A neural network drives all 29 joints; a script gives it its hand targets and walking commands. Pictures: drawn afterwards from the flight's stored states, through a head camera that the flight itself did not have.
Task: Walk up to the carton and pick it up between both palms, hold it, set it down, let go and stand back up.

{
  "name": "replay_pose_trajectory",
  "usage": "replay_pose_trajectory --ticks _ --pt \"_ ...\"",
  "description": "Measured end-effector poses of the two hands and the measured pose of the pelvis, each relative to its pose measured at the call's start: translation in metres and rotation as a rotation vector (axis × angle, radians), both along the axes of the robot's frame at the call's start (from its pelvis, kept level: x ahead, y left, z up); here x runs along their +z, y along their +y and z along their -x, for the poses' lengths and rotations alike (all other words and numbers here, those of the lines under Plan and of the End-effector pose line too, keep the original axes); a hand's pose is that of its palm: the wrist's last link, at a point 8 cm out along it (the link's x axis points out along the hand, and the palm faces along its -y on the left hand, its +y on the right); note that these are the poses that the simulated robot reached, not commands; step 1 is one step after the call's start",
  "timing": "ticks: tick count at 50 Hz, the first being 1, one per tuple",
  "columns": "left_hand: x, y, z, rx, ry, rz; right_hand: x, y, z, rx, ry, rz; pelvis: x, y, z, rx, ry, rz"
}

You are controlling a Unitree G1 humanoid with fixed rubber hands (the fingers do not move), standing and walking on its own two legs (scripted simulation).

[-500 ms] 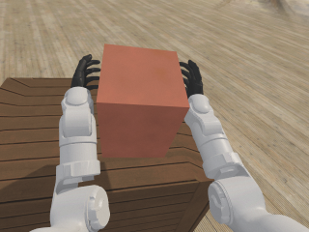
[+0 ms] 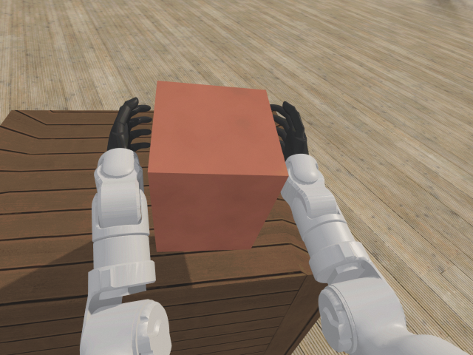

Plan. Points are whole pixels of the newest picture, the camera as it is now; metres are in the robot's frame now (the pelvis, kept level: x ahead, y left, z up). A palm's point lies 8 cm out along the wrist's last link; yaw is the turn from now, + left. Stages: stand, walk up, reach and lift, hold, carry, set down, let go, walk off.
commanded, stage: set down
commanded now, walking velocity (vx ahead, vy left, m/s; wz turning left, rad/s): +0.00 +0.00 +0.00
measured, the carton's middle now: (209, 174) +0.38 +0.03 +0.12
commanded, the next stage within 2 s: none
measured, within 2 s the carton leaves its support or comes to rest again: rests again in 1.30 s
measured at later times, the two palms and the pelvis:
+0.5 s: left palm (129, 176) +0.35 +0.16 +0.15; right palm (289, 164) +0.38 -0.11 +0.15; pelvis +0.00 -0.01 +0.00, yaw +0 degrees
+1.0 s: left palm (137, 192) +0.35 +0.15 +0.11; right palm (289, 178) +0.38 -0.12 +0.12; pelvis +0.00 -0.01 +0.00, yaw -1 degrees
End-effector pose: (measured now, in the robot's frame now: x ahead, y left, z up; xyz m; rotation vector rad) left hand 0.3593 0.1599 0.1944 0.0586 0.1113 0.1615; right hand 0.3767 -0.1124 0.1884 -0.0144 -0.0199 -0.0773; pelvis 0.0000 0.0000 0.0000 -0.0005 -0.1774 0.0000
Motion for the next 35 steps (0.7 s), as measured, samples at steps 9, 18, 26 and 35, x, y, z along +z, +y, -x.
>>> replay_pose_trajectory --ticks 9,18,26,35 --pt "-0.014 -0.002 0.001 0.012 0.031 0.011 -0.009 -0.001 -0.002 0.009 0.021 0.013 0.000 -0.003 0.002 -0.003 0.017 -0.001" --pt "-0.032 -0.001 0.001 0.025 0.065 0.021 -0.023 -0.001 -0.005 0.020 0.045 0.023 0.000 -0.005 0.002 -0.008 0.038 -0.001" --pt "-0.051 -0.005 0.008 0.048 0.102 0.019 -0.038 -0.003 -0.005 0.046 0.069 0.021 0.001 -0.006 0.001 -0.009 0.060 0.001" --pt "-0.063 -0.011 0.010 0.055 0.123 0.023 -0.052 -0.009 -0.003 0.049 0.087 0.013 0.001 -0.009 0.002 -0.021 0.089 -0.001"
